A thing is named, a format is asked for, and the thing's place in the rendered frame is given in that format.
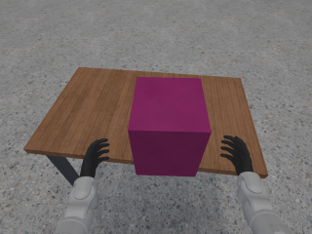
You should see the robot left hand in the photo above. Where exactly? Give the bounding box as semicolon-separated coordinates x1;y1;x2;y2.
79;138;110;178

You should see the robot left forearm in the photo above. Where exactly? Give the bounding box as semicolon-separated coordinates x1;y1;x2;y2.
54;176;98;234

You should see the robot right forearm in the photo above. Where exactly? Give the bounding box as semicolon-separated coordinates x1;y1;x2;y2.
236;172;294;234

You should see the table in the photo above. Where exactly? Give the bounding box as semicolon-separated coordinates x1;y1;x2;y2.
23;66;268;186

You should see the robot right hand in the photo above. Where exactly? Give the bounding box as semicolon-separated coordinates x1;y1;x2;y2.
220;136;254;176

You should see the carton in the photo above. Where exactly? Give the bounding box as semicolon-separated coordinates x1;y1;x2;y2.
128;77;212;177

